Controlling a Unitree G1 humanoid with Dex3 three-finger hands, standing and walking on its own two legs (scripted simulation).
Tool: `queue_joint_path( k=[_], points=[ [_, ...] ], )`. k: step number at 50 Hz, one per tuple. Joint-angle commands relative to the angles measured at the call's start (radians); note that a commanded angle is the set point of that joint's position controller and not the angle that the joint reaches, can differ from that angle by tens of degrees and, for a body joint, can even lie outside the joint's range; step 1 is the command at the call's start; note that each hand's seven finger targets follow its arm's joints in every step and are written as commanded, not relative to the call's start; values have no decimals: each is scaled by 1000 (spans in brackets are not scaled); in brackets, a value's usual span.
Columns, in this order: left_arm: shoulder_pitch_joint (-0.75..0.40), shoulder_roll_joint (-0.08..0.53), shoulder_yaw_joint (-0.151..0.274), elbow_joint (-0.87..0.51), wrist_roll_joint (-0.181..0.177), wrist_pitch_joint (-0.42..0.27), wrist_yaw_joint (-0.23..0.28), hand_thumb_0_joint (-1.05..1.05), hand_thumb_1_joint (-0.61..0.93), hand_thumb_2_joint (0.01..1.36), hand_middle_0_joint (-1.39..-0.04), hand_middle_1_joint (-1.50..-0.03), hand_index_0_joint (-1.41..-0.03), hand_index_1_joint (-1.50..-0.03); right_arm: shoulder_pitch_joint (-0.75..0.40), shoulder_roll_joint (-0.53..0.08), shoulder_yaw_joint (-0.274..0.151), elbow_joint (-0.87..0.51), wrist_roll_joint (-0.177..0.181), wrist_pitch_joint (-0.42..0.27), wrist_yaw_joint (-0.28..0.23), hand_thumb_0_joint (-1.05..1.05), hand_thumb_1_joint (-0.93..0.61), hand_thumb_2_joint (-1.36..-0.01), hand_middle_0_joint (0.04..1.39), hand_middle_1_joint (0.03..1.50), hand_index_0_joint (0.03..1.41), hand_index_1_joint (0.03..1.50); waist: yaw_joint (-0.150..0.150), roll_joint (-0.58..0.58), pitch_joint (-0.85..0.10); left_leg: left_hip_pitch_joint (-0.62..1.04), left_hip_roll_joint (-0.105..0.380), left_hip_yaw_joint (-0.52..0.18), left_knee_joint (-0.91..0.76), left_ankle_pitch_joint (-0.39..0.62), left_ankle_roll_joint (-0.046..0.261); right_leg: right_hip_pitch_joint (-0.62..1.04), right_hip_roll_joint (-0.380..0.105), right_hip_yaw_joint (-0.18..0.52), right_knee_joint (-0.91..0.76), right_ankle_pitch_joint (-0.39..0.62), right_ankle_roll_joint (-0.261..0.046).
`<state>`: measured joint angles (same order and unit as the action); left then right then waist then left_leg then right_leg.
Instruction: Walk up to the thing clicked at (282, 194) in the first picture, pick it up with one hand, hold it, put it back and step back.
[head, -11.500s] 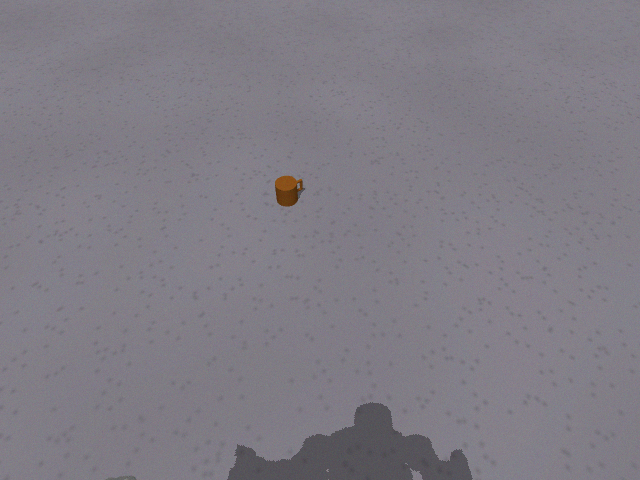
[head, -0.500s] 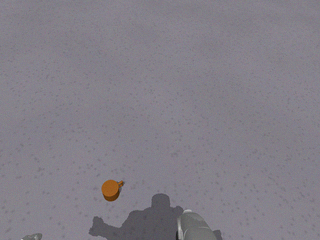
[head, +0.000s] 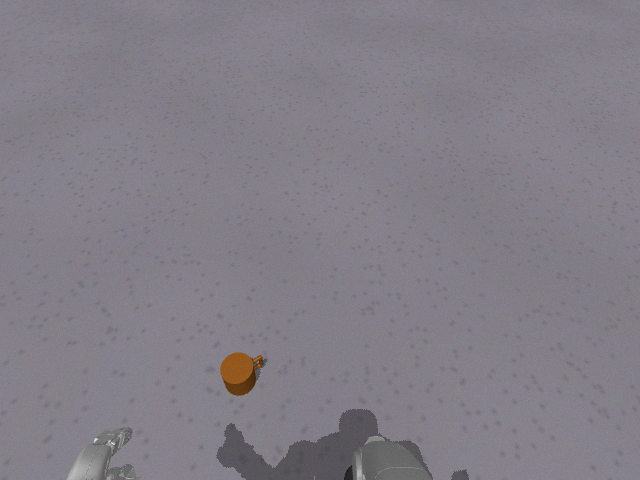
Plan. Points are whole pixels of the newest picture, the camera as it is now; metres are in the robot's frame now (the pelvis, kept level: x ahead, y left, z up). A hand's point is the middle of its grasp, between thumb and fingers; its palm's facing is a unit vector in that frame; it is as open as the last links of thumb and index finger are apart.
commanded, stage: walk up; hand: left
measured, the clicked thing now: (243, 371) +0.52 +0.21 -0.70
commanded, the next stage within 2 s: none
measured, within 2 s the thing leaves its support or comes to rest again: neither
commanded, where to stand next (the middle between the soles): +0.11 +0.01 m, yaw -4 degrees
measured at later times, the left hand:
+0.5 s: hand out of the picture +0.10 +0.22 -0.11, palm faces +0.03 -0.90 -0.44, open 7.4 cm
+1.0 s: hand (135, 445) +0.19 +0.27 -0.15, palm faces -0.08 -0.92 -0.39, open 7.3 cm
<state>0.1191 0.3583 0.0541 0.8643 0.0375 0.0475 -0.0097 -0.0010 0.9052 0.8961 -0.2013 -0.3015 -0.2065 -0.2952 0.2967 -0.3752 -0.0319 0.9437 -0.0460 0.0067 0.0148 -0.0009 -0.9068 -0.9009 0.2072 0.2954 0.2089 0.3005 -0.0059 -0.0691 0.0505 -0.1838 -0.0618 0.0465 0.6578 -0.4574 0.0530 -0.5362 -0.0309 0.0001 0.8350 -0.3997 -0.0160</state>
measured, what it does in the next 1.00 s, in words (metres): walks ahead: right foot, then left foot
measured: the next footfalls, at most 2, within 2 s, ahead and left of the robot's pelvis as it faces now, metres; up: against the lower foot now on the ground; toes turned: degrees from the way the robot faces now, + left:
right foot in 0.34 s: +0.15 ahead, -0.17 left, +0.00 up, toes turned -3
left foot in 0.76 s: +0.23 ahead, +0.11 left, +0.00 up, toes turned -3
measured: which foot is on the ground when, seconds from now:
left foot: down 0.00-0.36, up 0.38-0.74, down 0.76-1.00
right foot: up 0.00-0.32, down 0.34-0.80, up 0.82-1.00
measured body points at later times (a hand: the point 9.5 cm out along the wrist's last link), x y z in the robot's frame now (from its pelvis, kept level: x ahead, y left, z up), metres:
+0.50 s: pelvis +0.08 -0.06 +0.01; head +0.10 -0.09 +0.46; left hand +0.10 +0.26 -0.08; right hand +0.16 -0.36 -0.13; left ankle +0.06 +0.09 -0.65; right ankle +0.11 -0.17 -0.72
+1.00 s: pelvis +0.11 +0.00 +0.00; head +0.16 +0.01 +0.45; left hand +0.19 +0.31 -0.13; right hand +0.21 -0.31 -0.10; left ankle +0.20 +0.10 -0.72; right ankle +0.08 -0.14 -0.69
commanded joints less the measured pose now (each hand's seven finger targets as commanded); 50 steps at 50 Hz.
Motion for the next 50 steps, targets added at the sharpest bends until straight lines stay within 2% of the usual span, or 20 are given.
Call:
queue_joint_path(
  k=[1,3,6,11,14,16,17,18,19,20,23,28,30,37,38,39,40,41,45,50],
  points=[
    [-157,308,96,-73,-12,-63,-16,0,900,900,-200,-300,-200,-300,-41,-306,-86,-70,-8,-66,-12,0,-900,-900,200,300,200,300,-44,91,336,-133,399,-656,-646,-509,118,-343,-1,204,151,55,6],
    [21,249,83,-12,-35,-68,-30,0,900,900,-200,-300,-200,-300,-62,-249,-76,-74,-11,-90,-21,0,-900,-900,200,300,200,300,14,102,217,92,259,-329,-530,-1,10,-307,61,151,160,162,1],
    [100,236,77,1,-30,-64,-42,0,900,900,-200,-300,-200,-300,-19,-250,-95,-80,5,-89,-5,0,-900,-900,200,300,200,300,-1,209,48,146,220,-194,-501,-22,64,-139,67,74,123,206,26],
    [41,239,65,-30,-34,-81,-39,0,900,900,-200,-300,-200,-300,-57,-275,-96,-124,5,-62,12,0,-900,-900,200,300,200,300,-22,327,86,-126,254,-135,-504,-157,105,183,-13,-2,-115,208,38],
    [118,252,59,8,-24,-100,-21,0,900,900,-200,-300,-200,-300,-12,-266,-90,-126,8,-42,12,0,-900,-900,200,300,200,300,-8,260,91,-46,265,-145,-347,-10,132,215,-3,-44,-251,124,10],
    [298,272,75,69,-18,-125,1,0,900,900,-200,-300,-200,-300,62,-226,-75,-127,13,-30,16,0,-900,-900,200,300,200,300,56,55,-29,-5,180,-51,71,288,105,424,42,-58,-439,134,11],
    [395,336,96,84,-16,-140,12,0,900,900,-200,-300,-200,-300,128,-185,-63,-139,20,-29,21,0,-900,-900,200,300,200,300,77,-75,-100,-133,131,-45,282,189,79,588,-35,89,-444,58,-1],
    [415,416,113,64,-8,-152,21,0,900,900,-200,-300,-200,-300,155,-143,-46,-170,26,-32,24,0,-900,-900,200,300,200,300,56,-240,-71,-385,18,-77,455,-103,25,669,-285,515,-500,65,-73],
    [369,410,102,46,-20,-146,20,0,900,900,-200,-300,-200,-300,99,-236,-67,-176,30,-22,16,0,-900,-900,200,300,200,300,63,-86,-32,-451,48,-163,512,-92,19,580,-394,697,-561,29,-206],
    [328,424,103,23,-34,-149,21,0,900,900,-200,-300,-200,-300,37,-271,-79,-180,23,-21,6,0,-900,-900,200,300,200,300,58,-51,31,-471,103,-197,527,-101,13,477,-436,729,-598,-16,-267],
    [267,347,78,-9,-45,-166,28,0,900,900,-200,-300,-200,-300,53,-264,-92,-148,44,-20,29,0,-900,-900,200,300,200,300,7,-14,76,-393,126,-228,487,81,-3,378,-260,343,-576,172,-144],
    [250,287,47,-40,-34,-171,47,0,900,900,-200,-300,-200,-300,28,-178,-81,-137,38,7,28,0,-900,-900,200,300,200,300,0,-99,69,-290,98,-137,322,202,-56,278,-184,60,-475,798,-137],
    [232,275,41,-52,-26,-167,53,0,900,900,-200,-300,-200,-300,-30,-156,-75,-142,37,8,23,0,-900,-900,200,300,200,300,10,-119,49,-232,109,-85,208,234,-58,257,-171,14,-444,881,-137],
    [155,293,22,-86,-47,-119,60,0,900,900,-200,-300,-200,-300,-57,-187,-88,-112,21,-8,11,0,-900,-900,200,300,200,300,-18,-29,-69,35,76,-31,-103,373,-15,183,-168,54,-186,560,-105],
    [180,264,15,-83,-51,-113,63,0,900,900,-200,-300,-200,-300,-29,-227,-96,-110,12,-13,6,0,-900,-900,200,300,200,300,-27,77,-98,74,125,-96,-167,501,13,179,-113,36,-87,423,-67],
    [232,210,4,-81,-62,-107,64,0,900,900,-200,-300,-200,-300,-25,-292,-111,-124,1,-21,2,0,-900,-900,200,300,200,300,-15,262,-149,139,318,-344,-207,695,76,106,11,12,68,168,-20],
    [279,206,-1,-60,-72,-87,75,0,900,900,-200,-300,-200,-300,-90,-298,-103,-148,23,-20,3,0,-900,-900,200,300,200,300,11,306,-178,123,386,-428,-223,684,178,95,70,12,172,-234,-18],
    [258,236,2,-30,-59,-80,85,0,900,900,-200,-300,-200,-300,-115,-290,-104,-138,30,-13,2,0,-900,-900,200,300,200,300,-2,335,-187,60,419,-491,-253,501,235,135,18,52,198,-249,-20],
    [239,269,20,6,-52,-70,62,0,900,900,-200,-300,-200,-300,-189,-254,-90,-170,20,4,-1,0,-900,-900,200,300,200,300,9,303,-95,-111,249,-256,-274,171,128,136,31,43,197,-131,-25],
    [233,239,21,41,-35,-86,55,0,900,900,-200,-300,-200,-300,-162,-246,-84,-157,13,6,4,0,-900,-900,200,300,200,300,-6,275,-114,-56,298,-317,-251,98,161,182,24,-18,-81,-122,10]
  ],
)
